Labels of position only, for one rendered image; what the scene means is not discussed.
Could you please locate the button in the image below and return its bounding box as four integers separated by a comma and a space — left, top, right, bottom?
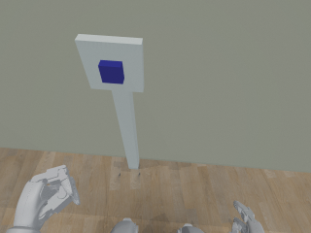
98, 60, 124, 84

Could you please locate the left robot thigh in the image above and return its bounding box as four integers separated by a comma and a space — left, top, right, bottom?
110, 220, 139, 233

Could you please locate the robot right hand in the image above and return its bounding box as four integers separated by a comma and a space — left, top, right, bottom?
228, 200, 264, 233

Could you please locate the robot left shin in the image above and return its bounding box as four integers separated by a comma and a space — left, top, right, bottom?
122, 217, 132, 221

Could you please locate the panel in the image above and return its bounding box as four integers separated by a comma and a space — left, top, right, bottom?
75, 34, 145, 170

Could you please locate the robot left hand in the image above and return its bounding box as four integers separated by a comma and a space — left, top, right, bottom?
14, 165, 81, 230

